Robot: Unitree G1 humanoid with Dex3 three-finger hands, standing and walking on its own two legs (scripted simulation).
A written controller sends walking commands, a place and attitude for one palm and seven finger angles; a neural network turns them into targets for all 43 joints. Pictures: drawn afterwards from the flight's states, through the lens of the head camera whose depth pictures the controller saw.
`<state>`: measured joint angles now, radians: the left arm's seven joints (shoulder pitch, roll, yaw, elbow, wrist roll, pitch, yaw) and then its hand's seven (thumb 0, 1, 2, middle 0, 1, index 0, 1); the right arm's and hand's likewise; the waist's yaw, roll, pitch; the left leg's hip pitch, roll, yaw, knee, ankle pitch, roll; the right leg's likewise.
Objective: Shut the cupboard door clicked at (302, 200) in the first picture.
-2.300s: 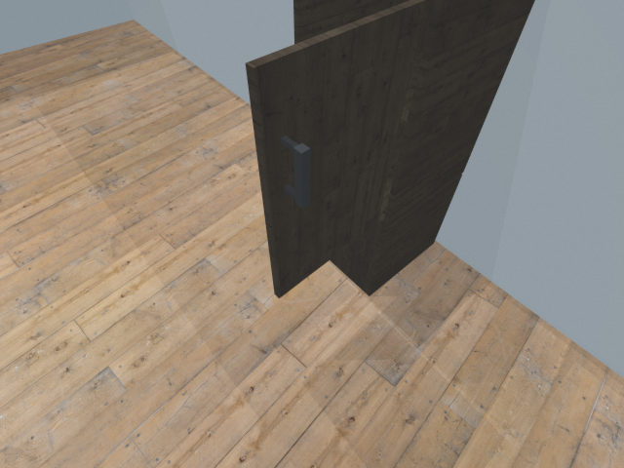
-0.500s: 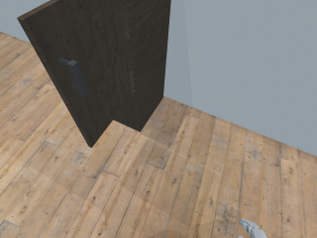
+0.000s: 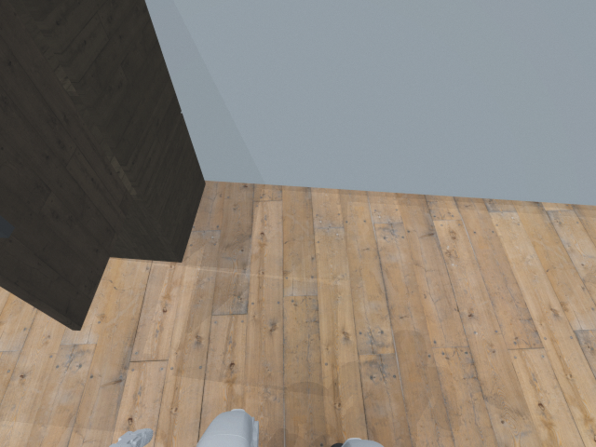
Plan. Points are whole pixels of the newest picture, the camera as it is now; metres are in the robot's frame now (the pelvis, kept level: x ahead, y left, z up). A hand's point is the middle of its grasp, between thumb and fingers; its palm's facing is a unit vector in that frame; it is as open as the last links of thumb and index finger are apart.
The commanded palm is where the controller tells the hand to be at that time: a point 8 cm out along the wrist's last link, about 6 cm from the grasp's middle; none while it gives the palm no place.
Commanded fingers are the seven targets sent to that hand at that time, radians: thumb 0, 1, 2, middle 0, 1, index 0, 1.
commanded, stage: walk around to get in front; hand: left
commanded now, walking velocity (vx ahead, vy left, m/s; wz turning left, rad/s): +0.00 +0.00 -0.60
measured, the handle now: out of the picture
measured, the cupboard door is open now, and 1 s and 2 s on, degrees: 92 92 92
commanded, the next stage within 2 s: none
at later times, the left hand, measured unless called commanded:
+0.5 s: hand (196, 423) +0.16 +0.17 -0.16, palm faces -0.30 -0.91 -0.28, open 7.4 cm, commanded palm none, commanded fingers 0.00 0.90 0.90 -0.20 -0.30 -0.20 -0.30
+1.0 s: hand (224, 400) +0.19 +0.13 -0.16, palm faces -0.52 -0.83 -0.19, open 7.4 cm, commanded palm none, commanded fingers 0.00 0.90 0.90 -0.20 -0.30 -0.20 -0.30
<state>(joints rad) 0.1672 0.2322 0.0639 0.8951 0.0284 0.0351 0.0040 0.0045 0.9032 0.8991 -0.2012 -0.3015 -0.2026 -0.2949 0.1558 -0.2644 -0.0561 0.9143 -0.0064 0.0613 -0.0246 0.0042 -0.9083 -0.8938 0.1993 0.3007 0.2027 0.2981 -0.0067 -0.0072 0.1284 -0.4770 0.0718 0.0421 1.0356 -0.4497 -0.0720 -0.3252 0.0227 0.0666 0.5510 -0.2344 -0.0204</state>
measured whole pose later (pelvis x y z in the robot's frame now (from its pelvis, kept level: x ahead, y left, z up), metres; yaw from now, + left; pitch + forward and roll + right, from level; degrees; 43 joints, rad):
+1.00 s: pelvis +0.00 +0.01 +0.01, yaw -35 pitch +1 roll -3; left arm 0.16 0.26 0.10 0.91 0.03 0.07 -0.04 0.01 0.91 0.90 -0.20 -0.30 -0.20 -0.29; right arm 0.20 -0.19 -0.01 0.89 -0.03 0.01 -0.04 0.00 -0.90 -0.89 0.20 0.30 0.21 0.30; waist 0.02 -0.02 0.09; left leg -0.26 0.13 0.14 0.50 -0.25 -0.01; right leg -0.48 -0.01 -0.03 1.04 -0.45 0.05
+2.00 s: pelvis +0.01 -0.10 +0.00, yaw -71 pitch +1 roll -1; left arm 0.18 0.21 0.07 0.92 0.02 -0.02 -0.02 0.00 0.90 0.90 -0.20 -0.30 -0.20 -0.29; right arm 0.28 -0.28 -0.06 0.98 -0.02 0.04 0.00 0.01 -0.91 -0.89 0.20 0.30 0.20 0.30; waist -0.02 0.04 0.06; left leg -0.46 0.13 0.07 1.06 -0.46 -0.07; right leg -0.26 -0.02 -0.06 0.55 -0.31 -0.01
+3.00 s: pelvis +0.05 -0.53 +0.00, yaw -92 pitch +1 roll -1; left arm 0.31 0.20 0.06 1.09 0.02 -0.07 0.00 -0.01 0.93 0.90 -0.20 -0.30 -0.20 -0.29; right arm 0.15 -0.17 -0.04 0.99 -0.02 -0.04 0.02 0.00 -0.91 -0.89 0.20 0.30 0.20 0.30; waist 0.01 -0.01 0.03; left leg -0.47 0.11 0.11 0.62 -0.20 -0.04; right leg -0.04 0.03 -0.10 0.36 -0.34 -0.04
